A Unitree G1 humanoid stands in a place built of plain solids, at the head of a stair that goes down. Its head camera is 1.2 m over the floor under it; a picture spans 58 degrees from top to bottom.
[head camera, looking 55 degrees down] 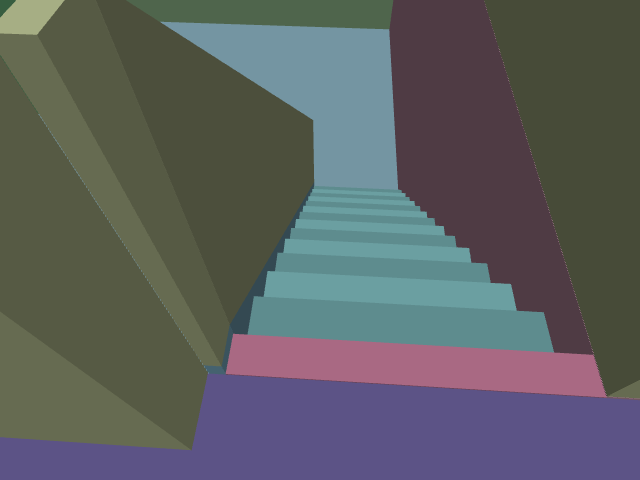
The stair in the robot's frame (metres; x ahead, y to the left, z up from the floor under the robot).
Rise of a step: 0.20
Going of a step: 0.23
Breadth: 1.04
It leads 4 degrees to the right of straight ahead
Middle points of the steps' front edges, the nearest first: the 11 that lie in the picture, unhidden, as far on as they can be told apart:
0.47 -0.26 0.00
0.70 -0.28 -0.20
0.93 -0.29 -0.41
1.16 -0.31 -0.61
1.39 -0.32 -0.82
1.62 -0.33 -1.02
1.85 -0.35 -1.23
2.08 -0.36 -1.43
2.31 -0.38 -1.63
2.54 -0.39 -1.84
2.77 -0.40 -2.04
